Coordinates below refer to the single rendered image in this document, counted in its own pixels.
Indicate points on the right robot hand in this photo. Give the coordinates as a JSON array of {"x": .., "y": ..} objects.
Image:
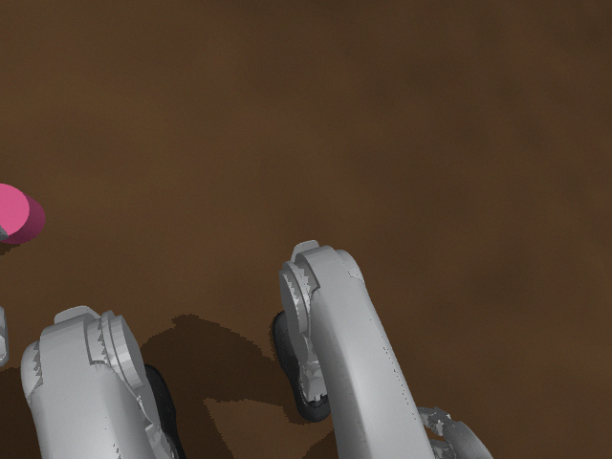
[{"x": 460, "y": 441}]

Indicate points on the left robot foot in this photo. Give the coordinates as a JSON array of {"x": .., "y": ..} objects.
[{"x": 166, "y": 409}]

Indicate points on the right robot foot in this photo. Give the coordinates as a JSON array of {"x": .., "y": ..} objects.
[{"x": 311, "y": 411}]

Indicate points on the tin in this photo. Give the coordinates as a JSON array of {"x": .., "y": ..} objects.
[{"x": 21, "y": 217}]

